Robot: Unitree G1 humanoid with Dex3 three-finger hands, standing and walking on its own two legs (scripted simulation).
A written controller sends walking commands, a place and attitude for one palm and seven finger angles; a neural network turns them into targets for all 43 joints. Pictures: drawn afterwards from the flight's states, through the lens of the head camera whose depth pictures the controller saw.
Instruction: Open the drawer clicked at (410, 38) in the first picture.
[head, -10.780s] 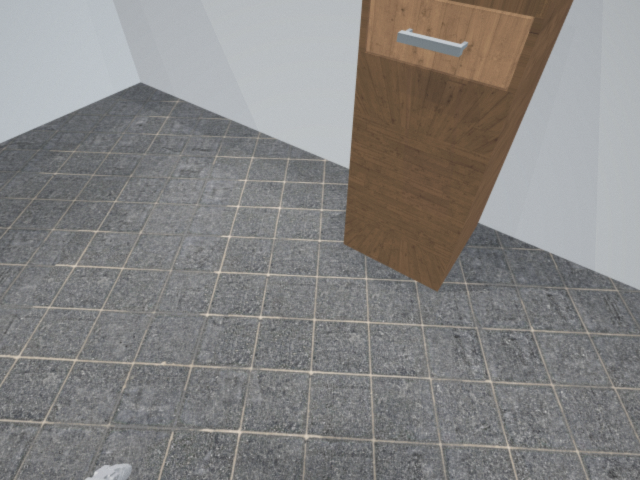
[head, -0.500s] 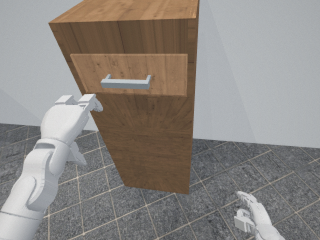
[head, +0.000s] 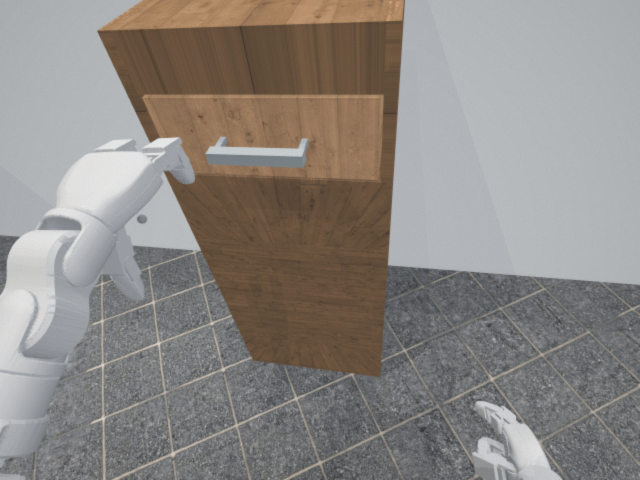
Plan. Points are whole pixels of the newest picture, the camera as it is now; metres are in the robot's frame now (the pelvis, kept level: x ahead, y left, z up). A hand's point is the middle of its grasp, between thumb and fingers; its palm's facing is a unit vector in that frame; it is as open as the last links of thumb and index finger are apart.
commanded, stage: raise the hand with hooked fingers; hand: left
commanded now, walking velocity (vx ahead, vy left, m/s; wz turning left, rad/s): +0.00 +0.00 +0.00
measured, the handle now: (259, 149) +0.57 +0.18 +0.12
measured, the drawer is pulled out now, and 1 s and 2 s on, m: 0.00 0.00 0.00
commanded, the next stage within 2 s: move the hooked fingers above the handle in 0.30 s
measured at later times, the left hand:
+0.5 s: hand (158, 228) +0.31 +0.21 +0.20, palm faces +0.08 -0.03 -1.00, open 13.8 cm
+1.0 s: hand (194, 177) +0.40 +0.20 +0.20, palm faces +0.11 -0.05 -0.99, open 13.8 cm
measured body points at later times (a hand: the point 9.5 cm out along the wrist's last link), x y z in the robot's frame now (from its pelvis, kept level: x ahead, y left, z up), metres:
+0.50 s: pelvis +0.00 -0.01 +0.00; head -0.01 -0.05 +0.45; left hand +0.30 +0.21 +0.25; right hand +0.22 -0.21 -0.10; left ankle +0.03 +0.08 -0.74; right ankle +0.00 -0.11 -0.74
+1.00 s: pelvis +0.02 -0.02 +0.00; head +0.03 -0.06 +0.45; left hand +0.38 +0.21 +0.25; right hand +0.18 -0.26 -0.13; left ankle +0.03 +0.08 -0.74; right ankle +0.00 -0.11 -0.74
